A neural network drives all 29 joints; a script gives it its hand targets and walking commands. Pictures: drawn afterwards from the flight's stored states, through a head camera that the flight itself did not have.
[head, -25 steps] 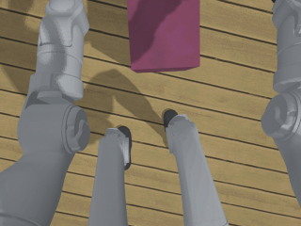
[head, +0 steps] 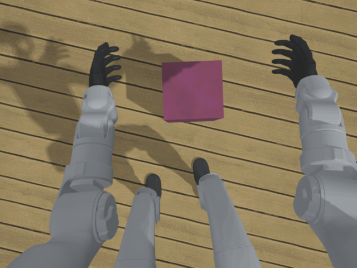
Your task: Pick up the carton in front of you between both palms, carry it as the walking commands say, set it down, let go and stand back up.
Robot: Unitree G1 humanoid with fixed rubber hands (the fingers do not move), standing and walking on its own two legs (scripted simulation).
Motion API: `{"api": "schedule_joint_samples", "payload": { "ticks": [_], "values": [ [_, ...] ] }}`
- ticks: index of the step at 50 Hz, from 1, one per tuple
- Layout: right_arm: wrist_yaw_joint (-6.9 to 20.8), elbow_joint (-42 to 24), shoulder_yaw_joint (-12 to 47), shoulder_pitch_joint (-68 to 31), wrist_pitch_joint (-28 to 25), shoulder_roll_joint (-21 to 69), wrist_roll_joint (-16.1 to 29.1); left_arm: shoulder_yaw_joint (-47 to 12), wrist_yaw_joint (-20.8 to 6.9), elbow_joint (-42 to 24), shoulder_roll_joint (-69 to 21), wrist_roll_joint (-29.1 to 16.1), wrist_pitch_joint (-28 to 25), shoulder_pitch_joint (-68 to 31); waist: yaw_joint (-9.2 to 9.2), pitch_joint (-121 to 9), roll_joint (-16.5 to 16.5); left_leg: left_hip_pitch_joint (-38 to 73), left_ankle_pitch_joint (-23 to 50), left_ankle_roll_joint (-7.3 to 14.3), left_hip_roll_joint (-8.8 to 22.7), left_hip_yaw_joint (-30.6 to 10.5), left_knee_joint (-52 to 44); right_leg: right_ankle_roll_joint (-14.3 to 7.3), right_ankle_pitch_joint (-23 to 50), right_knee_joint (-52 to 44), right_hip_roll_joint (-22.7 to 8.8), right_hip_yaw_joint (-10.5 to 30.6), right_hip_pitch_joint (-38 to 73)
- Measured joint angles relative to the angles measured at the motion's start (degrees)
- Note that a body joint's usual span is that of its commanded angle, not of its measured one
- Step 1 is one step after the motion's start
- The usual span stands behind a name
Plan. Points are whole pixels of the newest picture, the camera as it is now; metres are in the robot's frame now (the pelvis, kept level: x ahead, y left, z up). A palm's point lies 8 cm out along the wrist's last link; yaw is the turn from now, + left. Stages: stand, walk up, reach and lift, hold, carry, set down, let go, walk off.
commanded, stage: let go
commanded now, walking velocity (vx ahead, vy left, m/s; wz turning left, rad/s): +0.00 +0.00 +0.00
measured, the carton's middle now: (191, 95) +0.48 -0.09 -0.56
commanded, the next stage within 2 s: stand in 1.14 s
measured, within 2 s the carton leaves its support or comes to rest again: neither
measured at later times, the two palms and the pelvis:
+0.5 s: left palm (29, 185) +0.30 +0.22 -0.02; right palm (322, 175) +0.25 -0.23 -0.01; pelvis +0.05 +0.02 +0.07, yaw -2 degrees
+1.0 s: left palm out of the picture +0.24 +0.26 +0.02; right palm (315, 200) +0.23 -0.20 +0.02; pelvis +0.08 +0.04 +0.09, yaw -2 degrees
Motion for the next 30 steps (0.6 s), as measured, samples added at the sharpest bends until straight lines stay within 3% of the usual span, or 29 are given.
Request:
{"api": "schedule_joint_samples", "payload": {
  "ticks": [11,30],
  "values": [
    [0.0,-6.9,5.3,23.5,-5.0,3.1,4.3,-4.6,-3.1,-3.4,0.7,-1.9,-6.1,22.3,0.28,-2.3,-1.2,16.5,1.7,0.4,1.2,-0.7,-9.9,-0.2,1.5,-10.2,0.4,-0.5,16.8],
    [-4.0,-16.1,15.9,59.0,-9.9,7.1,8.5,-10.8,-8.7,-6.9,5.4,-5.9,-12.9,54.7,2.26,1.5,-2.1,54.0,2.3,3.1,1.9,-0.5,-24.2,1.5,2.5,-26.3,-0.2,-0.3,55.5]
  ]
}}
